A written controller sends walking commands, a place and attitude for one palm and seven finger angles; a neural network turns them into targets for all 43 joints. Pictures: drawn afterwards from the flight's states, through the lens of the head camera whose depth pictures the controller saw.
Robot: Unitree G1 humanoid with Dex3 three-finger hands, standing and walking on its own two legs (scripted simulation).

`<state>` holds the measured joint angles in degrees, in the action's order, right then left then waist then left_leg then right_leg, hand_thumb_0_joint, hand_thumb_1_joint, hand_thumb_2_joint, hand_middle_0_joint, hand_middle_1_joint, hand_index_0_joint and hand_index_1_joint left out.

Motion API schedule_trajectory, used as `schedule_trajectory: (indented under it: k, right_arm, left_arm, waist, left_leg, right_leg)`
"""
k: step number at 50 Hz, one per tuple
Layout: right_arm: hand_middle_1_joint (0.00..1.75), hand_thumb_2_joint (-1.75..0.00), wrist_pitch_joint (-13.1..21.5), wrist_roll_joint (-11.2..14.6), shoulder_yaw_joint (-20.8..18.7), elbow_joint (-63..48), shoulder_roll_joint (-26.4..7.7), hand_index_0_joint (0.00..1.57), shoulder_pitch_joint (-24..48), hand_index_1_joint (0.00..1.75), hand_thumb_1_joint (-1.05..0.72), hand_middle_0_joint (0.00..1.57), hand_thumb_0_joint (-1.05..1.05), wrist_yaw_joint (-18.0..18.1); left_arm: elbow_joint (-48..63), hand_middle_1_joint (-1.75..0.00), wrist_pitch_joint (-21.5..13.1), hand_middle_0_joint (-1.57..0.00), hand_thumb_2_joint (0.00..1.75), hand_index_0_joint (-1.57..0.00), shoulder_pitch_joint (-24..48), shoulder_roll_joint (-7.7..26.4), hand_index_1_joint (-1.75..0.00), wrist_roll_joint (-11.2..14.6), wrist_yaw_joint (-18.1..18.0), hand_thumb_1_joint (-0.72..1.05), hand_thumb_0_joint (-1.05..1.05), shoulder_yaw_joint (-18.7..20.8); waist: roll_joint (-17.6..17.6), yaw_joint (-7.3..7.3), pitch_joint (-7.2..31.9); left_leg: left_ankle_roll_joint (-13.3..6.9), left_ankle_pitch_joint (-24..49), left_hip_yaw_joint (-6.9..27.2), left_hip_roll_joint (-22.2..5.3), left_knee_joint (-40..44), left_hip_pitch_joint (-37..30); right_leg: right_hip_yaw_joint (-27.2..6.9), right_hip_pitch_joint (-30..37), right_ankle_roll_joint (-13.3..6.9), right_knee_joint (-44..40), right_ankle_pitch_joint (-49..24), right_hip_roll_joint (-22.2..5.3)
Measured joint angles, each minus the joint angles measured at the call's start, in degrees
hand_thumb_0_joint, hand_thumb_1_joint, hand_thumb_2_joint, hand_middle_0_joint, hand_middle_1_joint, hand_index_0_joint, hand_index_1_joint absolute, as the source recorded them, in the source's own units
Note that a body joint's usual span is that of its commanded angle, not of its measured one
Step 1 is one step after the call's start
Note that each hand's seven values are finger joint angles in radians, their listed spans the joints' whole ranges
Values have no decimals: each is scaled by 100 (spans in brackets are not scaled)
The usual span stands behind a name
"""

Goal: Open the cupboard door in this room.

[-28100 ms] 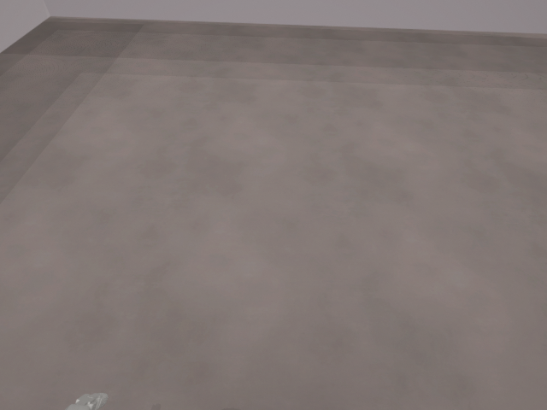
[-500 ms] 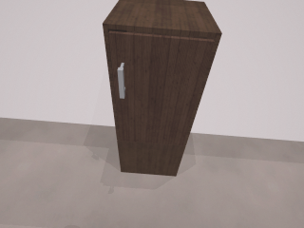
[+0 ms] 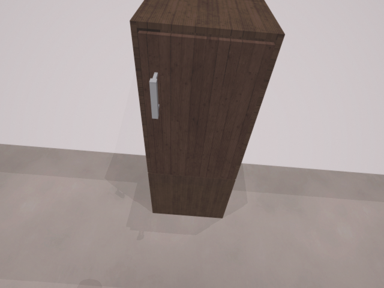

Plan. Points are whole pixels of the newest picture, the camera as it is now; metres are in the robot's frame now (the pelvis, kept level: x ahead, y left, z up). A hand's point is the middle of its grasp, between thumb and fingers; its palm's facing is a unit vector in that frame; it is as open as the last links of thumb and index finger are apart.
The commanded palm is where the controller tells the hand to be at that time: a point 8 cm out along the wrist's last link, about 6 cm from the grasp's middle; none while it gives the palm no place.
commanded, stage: shuffle to correct the standing spot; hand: left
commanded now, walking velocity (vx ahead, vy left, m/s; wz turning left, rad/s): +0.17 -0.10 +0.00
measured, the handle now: (155, 96) +0.62 +0.15 +0.07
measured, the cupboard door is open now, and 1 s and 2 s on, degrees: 0 0 0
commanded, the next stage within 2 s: come to a stop and stand still in 0.24 s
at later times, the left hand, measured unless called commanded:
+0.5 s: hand out of the picture +0.11 +0.12 -0.16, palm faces +0.05 -0.98 -0.20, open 7.3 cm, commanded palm none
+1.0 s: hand out of the picture +0.11 +0.15 -0.17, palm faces +0.02 -0.97 -0.24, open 7.3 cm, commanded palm none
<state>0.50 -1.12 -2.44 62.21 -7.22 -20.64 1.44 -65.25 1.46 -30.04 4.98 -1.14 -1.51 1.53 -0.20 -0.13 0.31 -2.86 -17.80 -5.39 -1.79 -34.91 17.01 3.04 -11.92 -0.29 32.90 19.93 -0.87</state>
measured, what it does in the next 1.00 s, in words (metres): steps on the spot: right foot, then left foot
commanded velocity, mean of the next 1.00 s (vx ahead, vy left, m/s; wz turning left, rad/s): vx -0.01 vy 0.00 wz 0.00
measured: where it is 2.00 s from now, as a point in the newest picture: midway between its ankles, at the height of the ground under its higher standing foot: outside the picture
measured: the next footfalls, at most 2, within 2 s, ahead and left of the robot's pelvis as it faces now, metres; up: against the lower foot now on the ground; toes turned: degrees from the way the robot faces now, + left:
right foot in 0.34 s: +0.11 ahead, -0.17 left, +0.00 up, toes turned +0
left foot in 0.58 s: +0.16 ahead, +0.05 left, +0.00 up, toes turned +4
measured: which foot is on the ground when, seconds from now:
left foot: down 0.00-0.36, up 0.38-0.56, down 0.58-1.00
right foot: down 0.00-0.00, up 0.02-0.32, down 0.34-1.00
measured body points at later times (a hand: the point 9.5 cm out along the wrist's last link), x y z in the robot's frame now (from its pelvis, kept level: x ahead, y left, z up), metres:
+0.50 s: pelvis +0.07 -0.06 +0.01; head +0.08 -0.06 +0.46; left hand +0.11 +0.17 -0.15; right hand +0.03 -0.28 -0.15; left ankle +0.08 +0.05 -0.70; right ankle +0.10 -0.18 -0.73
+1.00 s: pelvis +0.08 -0.04 +0.00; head +0.08 -0.04 +0.45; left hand +0.11 +0.20 -0.15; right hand +0.17 -0.27 -0.14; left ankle +0.13 +0.05 -0.73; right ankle +0.10 -0.18 -0.73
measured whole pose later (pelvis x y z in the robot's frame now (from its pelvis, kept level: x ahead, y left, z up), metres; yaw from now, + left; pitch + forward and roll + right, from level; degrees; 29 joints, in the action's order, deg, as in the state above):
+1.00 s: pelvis +0.08 -0.04 +0.00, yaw -1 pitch -2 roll -1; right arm -1.0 -1.0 -1.6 51.4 -9.7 -12.0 -0.1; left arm -55.7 1.8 -18.1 10.2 -1.5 -2.4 0.5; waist 1.3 -0.8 -0.5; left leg -3.0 -15.1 -6.8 -1.2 -34.5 17.9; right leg 5.1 -15.4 0.6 34.1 16.8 -4.1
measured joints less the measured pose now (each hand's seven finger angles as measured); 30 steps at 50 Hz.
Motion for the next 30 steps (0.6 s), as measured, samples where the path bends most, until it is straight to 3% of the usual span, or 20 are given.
schedule_trajectory:
  k: [4,6,10,15,18,20,23,25,28,30]
  right_arm:
    - [30,-89,132,-35,16,17,157,20,-34,30,-90,19,0,59]
    - [30,-89,172,-34,39,58,211,20,-93,30,-90,19,0,69]
    - [30,-89,186,-54,43,136,266,20,-211,30,-90,20,0,56]
    - [30,-89,116,-83,-27,193,219,20,-297,30,-90,20,0,30]
    - [30,-89,52,-59,-47,223,161,20,-402,30,-90,20,0,8]
    - [30,-89,-72,-35,-47,260,38,20,-339,30,-90,20,0,-19]
    - [30,-89,-181,-18,-60,223,-132,20,-136,30,-90,20,0,-35]
    - [30,-89,-173,9,-46,126,-193,20,38,30,-90,19,0,-20]
    - [30,-89,-115,45,-34,-90,-224,20,274,30,-91,19,0,3]
    - [30,-89,-104,41,-39,-192,-218,20,443,30,-91,19,0,17]
  left_arm:
    - [51,-30,112,-20,90,-20,337,-17,-30,-79,96,91,0,31]
    - [178,-30,70,-20,90,-20,570,16,-30,-84,121,91,0,60]
    - [424,-30,42,-20,90,-20,1043,148,-30,-132,67,93,2,103]
    - [612,-30,-4,-20,90,-20,1348,453,-30,-50,115,96,3,228]
    - [762,-30,-165,-20,90,-20,1459,559,-30,-32,110,94,2,249]
    - [783,-30,-268,-20,90,-20,1526,486,-30,-9,56,94,2,221]
    - [763,-30,-287,-20,90,-20,1457,315,-30,1,-40,93,1,162]
    - [688,-30,-219,-20,90,-20,1406,252,-30,-24,-111,94,1,128]
    - [614,-30,-104,-20,90,-20,1342,253,-30,2,-100,95,1,85]
    - [600,-30,-16,-20,90,-20,1347,254,-30,30,-79,94,1,78]
  waist:
    - [-141,-2,-5]
    - [-131,29,8]
    - [-44,102,8]
    - [72,264,-82]
    - [72,229,-122]
    - [217,175,-181]
    - [263,108,-179]
    - [204,84,-186]
    - [110,39,-246]
    - [54,-8,-323]
  left_leg:
    - [-106,151,-263,76,214,-216]
    - [-88,290,-286,92,571,-400]
    - [-10,505,-248,39,1079,-679]
    - [169,345,-187,-116,1016,-787]
    - [245,-157,-100,-197,326,-573]
    - [167,-869,84,-271,-700,-169]
    - [174,-882,154,-256,-1711,357]
    - [251,-678,97,-242,-1384,400]
    - [348,114,25,-191,-150,119]
    - [244,474,6,-175,63,33]
  right_leg:
    - [-63,-851,-67,1787,294,-146]
    - [-1,-1146,-24,2076,63,-243]
    - [115,-1268,61,1450,-215,-385]
    - [228,-886,84,282,-363,-387]
    - [268,-457,40,-466,-826,-326]
    - [390,-469,27,-254,-882,-228]
    - [479,-262,-2,-384,-716,-148]
    - [477,-134,12,-517,-730,-131]
    - [446,-107,44,-364,-600,-123]
    - [423,-153,92,-119,-427,-138]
